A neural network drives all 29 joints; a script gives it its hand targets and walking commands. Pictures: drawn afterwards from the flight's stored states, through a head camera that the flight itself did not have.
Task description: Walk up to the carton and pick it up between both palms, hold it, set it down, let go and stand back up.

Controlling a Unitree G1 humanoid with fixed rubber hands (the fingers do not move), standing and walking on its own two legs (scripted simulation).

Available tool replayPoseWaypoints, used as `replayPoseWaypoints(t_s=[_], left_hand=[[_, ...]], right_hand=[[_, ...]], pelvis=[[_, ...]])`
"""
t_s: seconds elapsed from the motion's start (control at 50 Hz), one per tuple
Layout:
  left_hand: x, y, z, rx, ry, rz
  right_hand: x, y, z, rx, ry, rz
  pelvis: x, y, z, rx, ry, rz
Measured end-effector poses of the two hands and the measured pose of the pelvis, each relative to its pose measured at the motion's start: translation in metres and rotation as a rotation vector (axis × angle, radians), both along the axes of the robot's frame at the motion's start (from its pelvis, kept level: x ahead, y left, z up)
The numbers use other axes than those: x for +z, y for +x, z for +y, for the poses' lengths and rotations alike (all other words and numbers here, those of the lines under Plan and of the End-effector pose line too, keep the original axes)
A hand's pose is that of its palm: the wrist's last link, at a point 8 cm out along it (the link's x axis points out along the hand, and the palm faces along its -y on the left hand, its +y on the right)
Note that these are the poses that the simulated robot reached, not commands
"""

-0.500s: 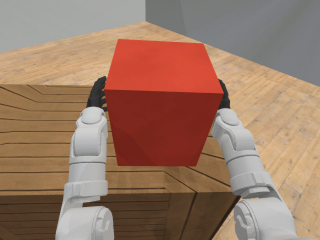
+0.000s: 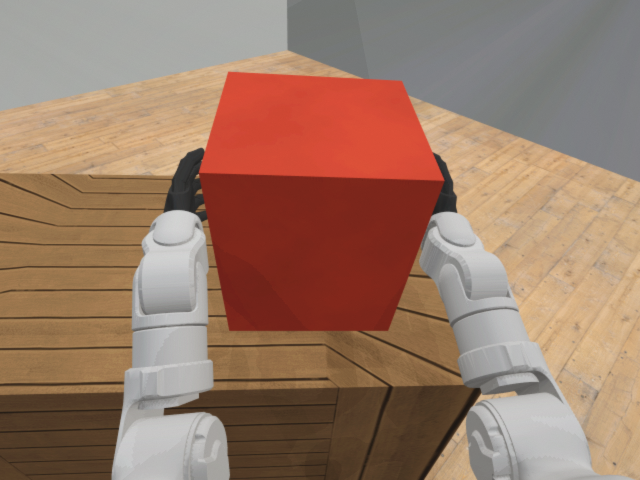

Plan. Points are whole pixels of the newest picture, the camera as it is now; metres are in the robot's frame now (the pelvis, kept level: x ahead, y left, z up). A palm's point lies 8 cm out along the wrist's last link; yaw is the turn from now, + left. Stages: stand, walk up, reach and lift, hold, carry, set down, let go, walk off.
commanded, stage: hold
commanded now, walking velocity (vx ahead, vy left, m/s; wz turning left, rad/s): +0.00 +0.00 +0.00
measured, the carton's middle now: (313, 209) +0.39 +0.01 +0.19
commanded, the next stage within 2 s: none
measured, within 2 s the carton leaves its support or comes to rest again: neither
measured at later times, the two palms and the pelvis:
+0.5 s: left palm (185, 215) +0.36 +0.16 +0.20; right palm (435, 215) +0.37 -0.14 +0.19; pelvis +0.00 +0.00 +0.00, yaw +0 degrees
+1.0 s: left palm (183, 214) +0.36 +0.16 +0.20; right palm (434, 214) +0.37 -0.14 +0.20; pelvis +0.00 +0.00 +0.00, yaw +0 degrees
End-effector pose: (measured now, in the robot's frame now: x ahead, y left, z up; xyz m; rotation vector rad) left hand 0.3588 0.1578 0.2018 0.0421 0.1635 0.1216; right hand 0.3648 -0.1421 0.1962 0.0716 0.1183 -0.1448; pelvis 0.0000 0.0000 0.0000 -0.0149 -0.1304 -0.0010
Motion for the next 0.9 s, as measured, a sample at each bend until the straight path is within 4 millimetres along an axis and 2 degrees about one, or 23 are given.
replayPoseWaypoints(t_s=[0.9], left_hand=[[-0.0005,0.0024,0.0009,0.003,0.007,0.004]], right_hand=[[-0.0019,0.0038,0.0009,0.005,0.007,0.0]], pelvis=[[0.0001,0.0048,-0.0004,0.006,0.0,-0.007]])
